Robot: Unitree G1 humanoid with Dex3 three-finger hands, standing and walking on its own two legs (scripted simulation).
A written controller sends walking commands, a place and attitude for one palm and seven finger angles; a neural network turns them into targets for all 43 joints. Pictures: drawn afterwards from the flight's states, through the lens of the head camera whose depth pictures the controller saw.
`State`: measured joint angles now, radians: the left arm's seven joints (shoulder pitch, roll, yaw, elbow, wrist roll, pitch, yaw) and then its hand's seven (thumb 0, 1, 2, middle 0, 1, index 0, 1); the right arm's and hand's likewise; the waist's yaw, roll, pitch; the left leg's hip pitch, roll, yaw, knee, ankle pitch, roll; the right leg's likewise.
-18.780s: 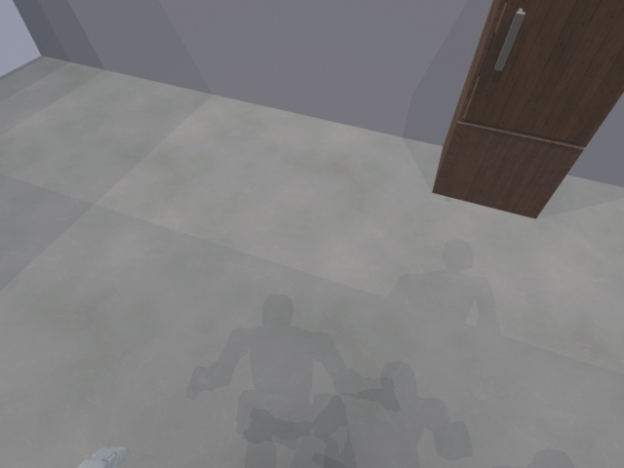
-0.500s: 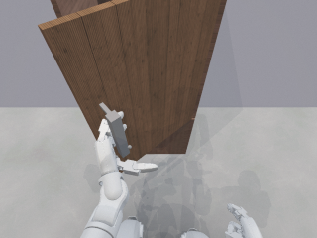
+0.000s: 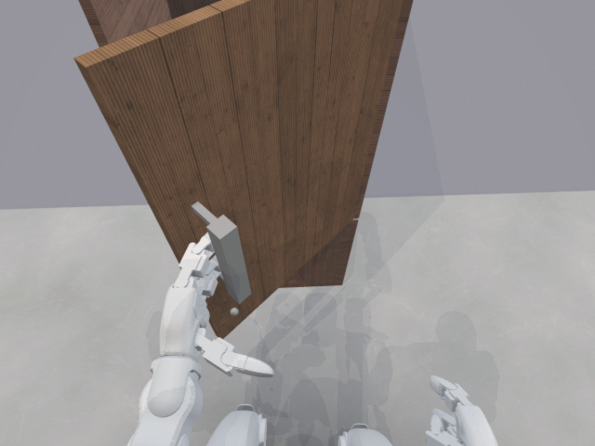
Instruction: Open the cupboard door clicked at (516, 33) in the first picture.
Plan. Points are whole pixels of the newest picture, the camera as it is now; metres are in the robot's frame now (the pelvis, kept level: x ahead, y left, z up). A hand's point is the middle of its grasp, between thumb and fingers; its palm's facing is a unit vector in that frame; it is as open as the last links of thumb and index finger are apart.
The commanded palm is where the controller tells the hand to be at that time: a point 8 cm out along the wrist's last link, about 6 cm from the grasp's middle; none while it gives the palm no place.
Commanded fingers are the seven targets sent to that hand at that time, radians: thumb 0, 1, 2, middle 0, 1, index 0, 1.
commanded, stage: slide the hand sideways off the handle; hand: left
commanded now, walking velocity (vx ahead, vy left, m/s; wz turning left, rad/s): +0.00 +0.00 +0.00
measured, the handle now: (222, 255) +0.35 +0.12 +0.05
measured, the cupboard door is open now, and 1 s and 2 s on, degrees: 43 43 43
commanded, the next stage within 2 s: draw the hand back to the body in 0.64 s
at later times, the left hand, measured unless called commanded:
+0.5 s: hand (183, 354) +0.22 +0.15 +0.04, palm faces +0.10 -0.99 -0.03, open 16.2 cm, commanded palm +0.19 +0.21 +0.04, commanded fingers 0.00 -0.50 0.30 -0.15 -0.30 -0.15 -0.30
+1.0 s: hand (141, 355) +0.21 +0.18 +0.08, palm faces +0.09 -0.99 -0.05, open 16.3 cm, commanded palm +0.18 +0.24 +0.09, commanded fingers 0.00 -0.50 0.30 -0.15 -0.30 -0.15 -0.30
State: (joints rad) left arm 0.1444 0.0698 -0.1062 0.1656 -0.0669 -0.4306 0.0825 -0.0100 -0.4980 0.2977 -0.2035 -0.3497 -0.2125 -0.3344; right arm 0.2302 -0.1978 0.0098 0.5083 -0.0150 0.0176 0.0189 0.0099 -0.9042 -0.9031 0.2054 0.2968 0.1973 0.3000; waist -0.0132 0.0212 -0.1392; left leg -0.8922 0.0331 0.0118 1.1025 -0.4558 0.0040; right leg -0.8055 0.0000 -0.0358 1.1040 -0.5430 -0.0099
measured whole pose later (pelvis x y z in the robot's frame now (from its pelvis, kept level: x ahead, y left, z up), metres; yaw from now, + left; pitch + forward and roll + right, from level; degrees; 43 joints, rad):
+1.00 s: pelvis +0.01 -0.01 +0.00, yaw +2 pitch +13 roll -2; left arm 0.50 0.22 0.13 -0.20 -0.28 -0.32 -0.16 -0.01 -0.50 0.30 -0.15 -0.30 -0.15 -0.30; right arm 0.25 -0.20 0.02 0.48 0.03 -0.06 -0.07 0.01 -0.90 -0.90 0.21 0.30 0.20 0.30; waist 0.01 0.05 -0.16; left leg -0.87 0.04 -0.05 1.11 -0.47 -0.02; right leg -0.75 0.02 -0.09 1.07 -0.55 -0.03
